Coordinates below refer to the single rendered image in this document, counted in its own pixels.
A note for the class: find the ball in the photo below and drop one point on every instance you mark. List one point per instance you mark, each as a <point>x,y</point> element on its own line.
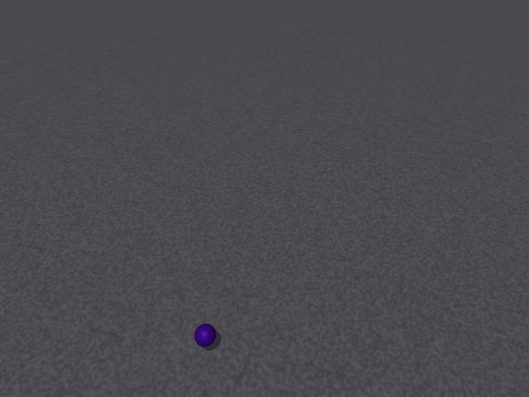
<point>205,335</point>

